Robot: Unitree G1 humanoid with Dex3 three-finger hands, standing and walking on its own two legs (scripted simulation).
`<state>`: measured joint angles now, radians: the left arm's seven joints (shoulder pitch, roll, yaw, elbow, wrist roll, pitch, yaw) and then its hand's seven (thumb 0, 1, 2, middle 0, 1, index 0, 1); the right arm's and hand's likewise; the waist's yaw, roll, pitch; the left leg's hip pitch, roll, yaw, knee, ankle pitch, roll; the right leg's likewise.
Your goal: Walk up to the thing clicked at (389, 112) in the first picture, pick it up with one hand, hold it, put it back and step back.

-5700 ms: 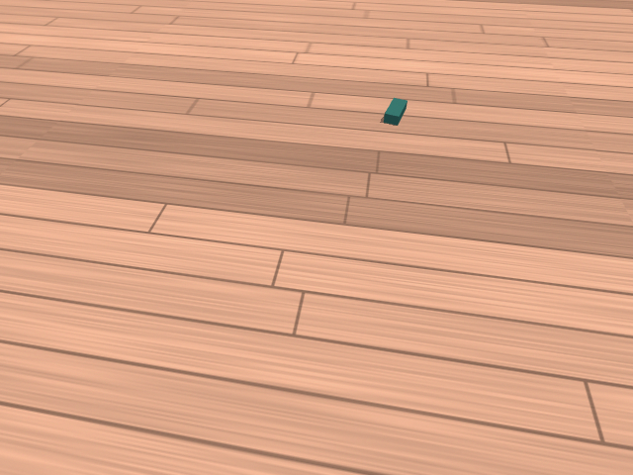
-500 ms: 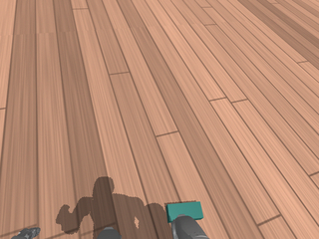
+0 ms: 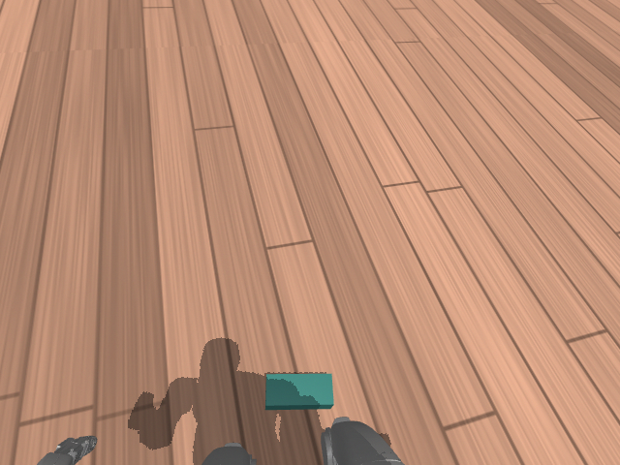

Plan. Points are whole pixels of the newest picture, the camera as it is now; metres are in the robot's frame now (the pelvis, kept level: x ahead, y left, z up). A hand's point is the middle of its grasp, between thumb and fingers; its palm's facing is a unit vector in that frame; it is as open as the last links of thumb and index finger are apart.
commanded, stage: walk up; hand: left
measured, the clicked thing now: (298, 391) +0.39 -0.03 -0.71
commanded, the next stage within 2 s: none
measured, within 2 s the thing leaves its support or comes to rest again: neither
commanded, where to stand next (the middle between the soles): +0.02 -0.20 m, yaw +2 degrees
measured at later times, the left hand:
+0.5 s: hand out of the picture +0.00 +0.05 -0.15, palm faces -0.01 -0.94 -0.33, open 7.4 cm
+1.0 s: hand out of the picture -0.05 +0.01 -0.10, palm faces +0.11 -0.89 -0.45, open 7.4 cm
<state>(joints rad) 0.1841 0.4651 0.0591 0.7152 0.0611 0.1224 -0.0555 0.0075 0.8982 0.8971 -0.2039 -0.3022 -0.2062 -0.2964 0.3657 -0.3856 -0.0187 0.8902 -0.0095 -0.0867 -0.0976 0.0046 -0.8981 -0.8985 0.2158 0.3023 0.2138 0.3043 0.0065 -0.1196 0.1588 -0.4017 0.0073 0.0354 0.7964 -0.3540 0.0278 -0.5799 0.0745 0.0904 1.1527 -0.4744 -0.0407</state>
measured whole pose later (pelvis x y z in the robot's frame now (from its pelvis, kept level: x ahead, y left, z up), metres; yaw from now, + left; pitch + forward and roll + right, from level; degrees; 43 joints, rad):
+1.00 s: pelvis -0.07 -0.27 +0.03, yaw +6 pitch -2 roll +1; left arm 0.23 0.38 0.04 0.98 0.03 -0.06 0.00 0.01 0.90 0.90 -0.21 -0.30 -0.21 -0.30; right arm 0.20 -0.44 -0.06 1.01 -0.02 0.02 0.03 0.01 -0.91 -0.90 0.21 0.30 0.20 0.30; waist 0.04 0.05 0.06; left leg -0.39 0.04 -0.08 0.82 -0.38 0.01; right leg -0.28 -0.01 -0.07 0.53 -0.22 -0.04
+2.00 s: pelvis -0.03 -0.22 +0.04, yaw +5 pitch -2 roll +0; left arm 0.08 0.36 0.00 1.18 0.01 -0.01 -0.01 0.01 0.90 0.90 -0.20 -0.30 -0.20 -0.30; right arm 0.06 -0.35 -0.01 1.17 -0.01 -0.01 0.02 0.01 -0.91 -0.90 0.21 0.30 0.20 0.30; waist 0.01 0.00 0.05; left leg -0.09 0.01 0.04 0.31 -0.19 0.00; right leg -0.13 -0.05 -0.01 0.32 -0.16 0.04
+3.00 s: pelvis -0.01 -0.23 +0.04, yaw +5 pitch -1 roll +0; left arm 0.09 0.35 0.01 1.14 0.01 0.00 -0.01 0.01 0.90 0.90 -0.20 -0.30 -0.21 -0.30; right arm 0.08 -0.34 -0.01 1.14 -0.01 -0.01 0.01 0.01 -0.91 -0.90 0.21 0.30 0.20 0.30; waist 0.00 0.00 0.04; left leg -0.07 0.03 0.02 0.29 -0.21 -0.02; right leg -0.10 -0.03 -0.02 0.29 -0.17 0.02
